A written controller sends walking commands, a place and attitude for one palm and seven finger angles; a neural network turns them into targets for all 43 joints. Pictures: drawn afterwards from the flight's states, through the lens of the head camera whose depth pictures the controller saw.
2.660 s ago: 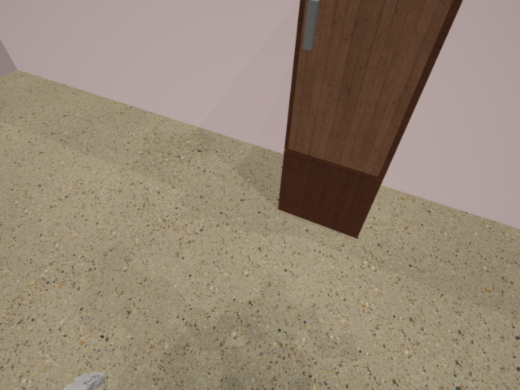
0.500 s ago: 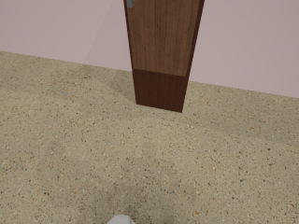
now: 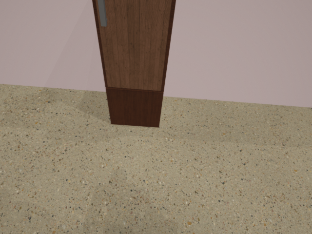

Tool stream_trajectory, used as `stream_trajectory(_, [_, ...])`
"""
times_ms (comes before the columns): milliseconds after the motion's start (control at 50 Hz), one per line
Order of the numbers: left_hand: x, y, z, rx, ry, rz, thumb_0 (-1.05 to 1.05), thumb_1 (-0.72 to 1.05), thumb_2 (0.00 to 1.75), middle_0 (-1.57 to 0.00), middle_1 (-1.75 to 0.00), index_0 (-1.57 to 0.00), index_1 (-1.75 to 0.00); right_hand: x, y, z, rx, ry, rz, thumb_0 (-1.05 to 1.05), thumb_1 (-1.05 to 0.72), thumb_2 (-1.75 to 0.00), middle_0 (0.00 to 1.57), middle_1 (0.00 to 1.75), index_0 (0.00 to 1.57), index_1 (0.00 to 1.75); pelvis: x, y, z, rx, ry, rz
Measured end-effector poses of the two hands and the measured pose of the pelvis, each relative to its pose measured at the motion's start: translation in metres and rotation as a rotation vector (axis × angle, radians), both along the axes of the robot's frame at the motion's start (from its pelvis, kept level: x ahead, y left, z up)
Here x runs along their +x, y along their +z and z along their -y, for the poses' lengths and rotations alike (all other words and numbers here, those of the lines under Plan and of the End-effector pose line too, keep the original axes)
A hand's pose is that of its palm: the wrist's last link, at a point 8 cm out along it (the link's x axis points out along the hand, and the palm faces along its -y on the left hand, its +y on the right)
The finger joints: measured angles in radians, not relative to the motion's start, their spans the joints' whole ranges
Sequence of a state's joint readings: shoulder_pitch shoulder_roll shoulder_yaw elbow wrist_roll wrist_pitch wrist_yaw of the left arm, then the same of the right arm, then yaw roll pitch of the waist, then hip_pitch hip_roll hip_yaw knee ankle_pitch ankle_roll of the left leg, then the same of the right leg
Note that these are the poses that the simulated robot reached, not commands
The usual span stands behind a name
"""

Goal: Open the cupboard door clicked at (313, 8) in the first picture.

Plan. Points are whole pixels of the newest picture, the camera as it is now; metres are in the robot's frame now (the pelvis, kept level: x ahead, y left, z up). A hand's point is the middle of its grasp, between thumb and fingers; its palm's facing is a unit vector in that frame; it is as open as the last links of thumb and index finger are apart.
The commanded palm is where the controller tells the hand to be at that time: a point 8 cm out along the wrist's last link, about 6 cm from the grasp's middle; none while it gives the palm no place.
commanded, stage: take the last steps up to it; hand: left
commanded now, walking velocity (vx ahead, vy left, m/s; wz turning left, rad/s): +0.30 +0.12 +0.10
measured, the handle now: (103, 9) +1.04 +0.31 +0.14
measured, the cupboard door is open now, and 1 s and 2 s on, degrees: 0 0 0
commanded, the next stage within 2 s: come to a stop and stand still in 1.26 s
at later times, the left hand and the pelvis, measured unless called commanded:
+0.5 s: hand out of the picture +0.03 +0.21 -0.19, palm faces +0.14 -0.98 -0.16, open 7.3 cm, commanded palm none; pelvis +0.12 +0.06 -0.02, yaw +4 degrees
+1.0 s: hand (76, 161) +0.39 +0.30 -0.16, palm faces +0.01 -0.98 -0.19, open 7.3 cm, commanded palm none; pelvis +0.29 +0.13 -0.01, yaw +0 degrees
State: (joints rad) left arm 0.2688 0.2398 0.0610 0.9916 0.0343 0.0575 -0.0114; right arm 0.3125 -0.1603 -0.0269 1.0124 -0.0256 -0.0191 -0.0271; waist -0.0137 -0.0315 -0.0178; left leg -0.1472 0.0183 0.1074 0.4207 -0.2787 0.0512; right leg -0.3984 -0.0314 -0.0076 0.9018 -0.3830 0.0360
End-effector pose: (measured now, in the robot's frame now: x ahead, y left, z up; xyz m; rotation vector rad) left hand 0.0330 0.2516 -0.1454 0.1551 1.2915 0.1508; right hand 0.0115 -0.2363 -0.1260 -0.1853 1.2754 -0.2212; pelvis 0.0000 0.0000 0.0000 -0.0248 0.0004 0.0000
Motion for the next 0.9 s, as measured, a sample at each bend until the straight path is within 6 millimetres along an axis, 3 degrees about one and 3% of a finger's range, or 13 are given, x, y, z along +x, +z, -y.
stream_trajectory(140, [0.037, -0.002, 0.032, -0.01, -0.055, 0.052, 0.0, 0.91, 0.9, -0.2, -0.3, -0.2, -0.3, -0.067, -0.026, -0.002, 0.078, -0.09, -0.204, 0.0, -0.9, -0.89, 0.2, 0.3, 0.21, 0.3, 0.016, -0.012, 0.011, 0.023, -0.005, -0.003])
stream_trajectory(180, [0.041, 0.0, 0.039, -0.011, -0.023, 0.082, 0.0, 0.92, 0.9, -0.2, -0.3, -0.2, -0.3, -0.074, -0.029, -0.002, 0.094, -0.078, -0.271, 0.0, -0.9, -0.89, 0.2, 0.3, 0.21, 0.3, 0.022, -0.013, 0.012, 0.008, 0.019, 0.005])
stream_trajectory(220, [0.039, 0.004, 0.035, 0.006, 0.026, 0.098, 0.0, 0.94, 0.9, -0.2, -0.3, -0.2, -0.3, -0.068, -0.027, -0.002, 0.105, -0.056, -0.304, 0.0, -0.9, -0.89, 0.2, 0.3, 0.2, 0.3, 0.032, -0.01, 0.011, 0.01, 0.031, 0.009])
stream_trajectory(280, [0.024, 0.006, 0.028, 0.017, 0.06, 0.047, -0.01, 0.94, 0.9, -0.2, -0.3, -0.2, -0.3, -0.037, -0.023, -0.001, 0.102, -0.039, -0.272, 0.01, -0.91, -0.89, 0.2, 0.3, 0.2, 0.3, 0.047, -0.005, 0.006, 0.02, 0.033, 0.013])
stream_trajectory(380, [-0.004, 0.0, 0.016, -0.007, 0.103, -0.101, 0.0, 0.93, 0.9, -0.2, -0.3, -0.2, -0.3, 0.044, -0.02, -0.01, 0.081, 0.003, -0.146, 0.01, -0.91, -0.89, 0.2, 0.3, 0.2, 0.3, 0.076, -0.004, -0.014, 0.017, 0.055, 0.016])
stream_trajectory(460, [-0.015, -0.011, 0.001, -0.044, 0.144, -0.21, 0.0, 0.92, 0.9, -0.2, -0.3, -0.2, -0.3, 0.121, -0.02, -0.032, 0.062, 0.062, -0.051, 0.0, -0.91, -0.9, 0.2, 0.3, 0.2, 0.3, 0.105, -0.012, -0.04, 0.006, 0.069, 0.009])
stream_trajectory(540, [-0.006, -0.034, -0.029, -0.078, 0.172, -0.293, 0.0, 0.91, 0.9, -0.2, -0.3, -0.2, -0.3, 0.197, -0.027, -0.065, 0.021, 0.127, 0.048, 0.0, -0.91, -0.9, 0.2, 0.3, 0.2, 0.3, 0.141, -0.033, -0.077, -0.003, 0.076, 0.001])
stream_trajectory(580, [0.01, -0.041, -0.048, -0.081, 0.175, -0.312, 0.0, 0.91, 0.9, -0.2, -0.3, -0.2, -0.3, 0.221, -0.028, -0.082, 0.003, 0.141, 0.085, 0.0, -0.91, -0.89, 0.2, 0.3, 0.2, 0.3, 0.152, -0.038, -0.091, 0.004, 0.079, 0.004])
stream_trajectory(620, [0.039, -0.039, -0.066, -0.066, 0.161, -0.281, 0.01, 0.91, 0.9, -0.2, -0.3, -0.2, -0.3, 0.233, -0.025, -0.098, 0.005, 0.131, 0.098, 0.0, -0.91, -0.89, 0.2, 0.3, 0.2, 0.3, 0.163, -0.033, -0.1, 0.009, 0.063, 0.011])
stream_trajectory(720, [0.14, -0.02, -0.104, -0.023, 0.097, -0.095, 0.01, 0.91, 0.9, -0.2, -0.3, -0.2, -0.3, 0.239, -0.015, -0.126, 0.028, 0.071, 0.083, -0.01, -0.93, -0.89, 0.2, 0.3, 0.21, 0.3, 0.193, -0.014, -0.118, 0.033, 0.039, 0.015])
stream_trajectory(800, [0.215, -0.001, -0.116, -0.001, 0.061, 0.04, 0.0, 0.92, 0.9, -0.2, -0.3, -0.2, -0.3, 0.235, -0.018, -0.14, 0.061, 0.032, 0.027, 0.0, -0.93, -0.89, 0.2, 0.3, 0.21, 0.3, 0.22, -0.006, -0.129, 0.047, 0.031, 0.012])
stream_trajectory(900, [0.287, 0.013, -0.114, 0.001, 0.017, 0.12, 0.0, 0.91, 0.9, -0.2, -0.3, -0.2, -0.3, 0.228, -0.027, -0.157, 0.113, -0.02, -0.064, 0.0, -0.92, -0.89, 0.2, 0.3, 0.21, 0.3, 0.254, -0.004, -0.135, 0.061, 0.025, 0.013])
